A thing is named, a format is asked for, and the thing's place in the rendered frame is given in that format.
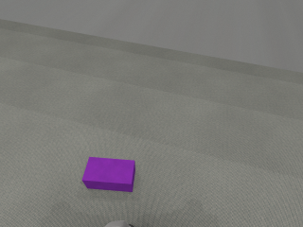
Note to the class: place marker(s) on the carton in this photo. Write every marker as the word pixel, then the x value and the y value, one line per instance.
pixel 109 174

